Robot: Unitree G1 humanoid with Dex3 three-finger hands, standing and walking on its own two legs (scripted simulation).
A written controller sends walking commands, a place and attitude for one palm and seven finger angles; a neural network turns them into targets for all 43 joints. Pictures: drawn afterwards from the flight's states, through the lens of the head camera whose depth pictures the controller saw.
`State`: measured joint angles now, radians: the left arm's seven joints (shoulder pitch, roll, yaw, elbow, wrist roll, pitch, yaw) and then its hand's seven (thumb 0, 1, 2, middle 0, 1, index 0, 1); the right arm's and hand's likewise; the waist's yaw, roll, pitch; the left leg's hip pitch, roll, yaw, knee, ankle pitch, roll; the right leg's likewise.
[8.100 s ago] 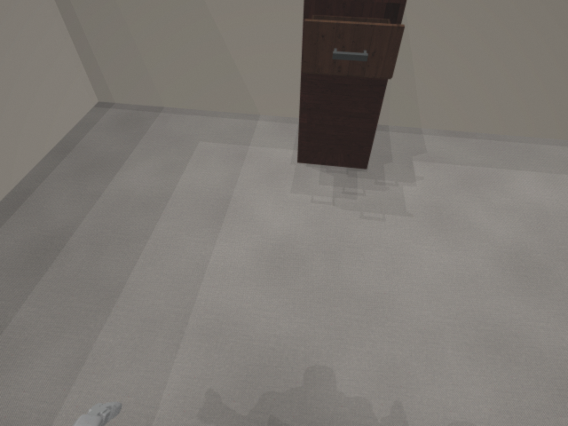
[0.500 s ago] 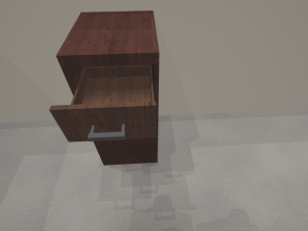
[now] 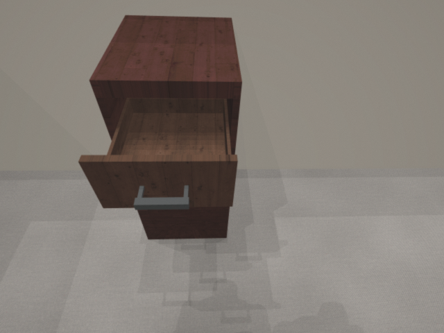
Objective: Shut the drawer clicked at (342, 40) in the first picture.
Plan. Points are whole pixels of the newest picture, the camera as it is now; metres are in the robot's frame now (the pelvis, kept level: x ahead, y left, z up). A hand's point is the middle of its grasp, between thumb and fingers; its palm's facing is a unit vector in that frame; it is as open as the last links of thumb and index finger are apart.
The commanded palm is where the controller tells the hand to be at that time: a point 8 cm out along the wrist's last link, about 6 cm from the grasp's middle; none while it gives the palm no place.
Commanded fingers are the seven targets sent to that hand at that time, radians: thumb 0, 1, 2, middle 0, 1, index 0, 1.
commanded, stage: shuffle to correct the standing spot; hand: left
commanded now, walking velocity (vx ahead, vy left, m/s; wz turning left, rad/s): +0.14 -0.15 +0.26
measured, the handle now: (163, 196) +0.41 +0.17 -0.04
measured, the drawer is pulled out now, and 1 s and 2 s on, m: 0.23 0.23 0.23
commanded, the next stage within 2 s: come to a stop and stand still in 0.28 s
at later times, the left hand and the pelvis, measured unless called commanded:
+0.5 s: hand out of the picture -0.04 +0.11 -0.19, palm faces +0.15 -0.98 -0.13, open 7.4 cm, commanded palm none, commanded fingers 0.00 0.90 0.90 -0.20 -0.30 -0.20 -0.30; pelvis +0.05 -0.03 -0.02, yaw +5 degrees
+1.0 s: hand out of the picture +0.07 +0.11 -0.17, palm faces +0.12 -0.97 -0.20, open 7.3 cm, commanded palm none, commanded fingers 0.00 0.90 0.90 -0.20 -0.30 -0.20 -0.30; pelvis +0.06 -0.07 +0.00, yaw +6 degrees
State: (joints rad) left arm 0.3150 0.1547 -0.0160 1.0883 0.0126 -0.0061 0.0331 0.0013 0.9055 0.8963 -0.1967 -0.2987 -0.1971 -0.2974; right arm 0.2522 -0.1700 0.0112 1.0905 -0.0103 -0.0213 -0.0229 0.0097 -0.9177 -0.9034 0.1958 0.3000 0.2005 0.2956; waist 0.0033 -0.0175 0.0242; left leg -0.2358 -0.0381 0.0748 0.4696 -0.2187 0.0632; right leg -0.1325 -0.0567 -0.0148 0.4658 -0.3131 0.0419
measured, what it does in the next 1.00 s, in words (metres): steps on the spot: right foot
